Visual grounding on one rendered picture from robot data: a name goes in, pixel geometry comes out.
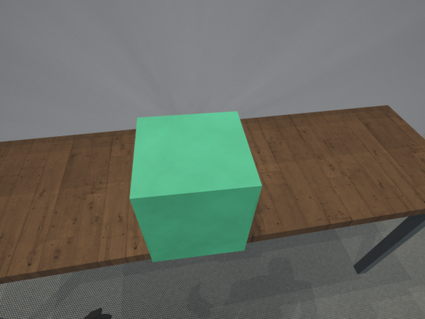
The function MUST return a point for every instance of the table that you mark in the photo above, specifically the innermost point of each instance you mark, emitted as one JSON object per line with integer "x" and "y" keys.
{"x": 64, "y": 200}

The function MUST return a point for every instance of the carton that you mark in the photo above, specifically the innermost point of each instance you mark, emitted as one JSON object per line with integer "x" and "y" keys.
{"x": 194, "y": 184}

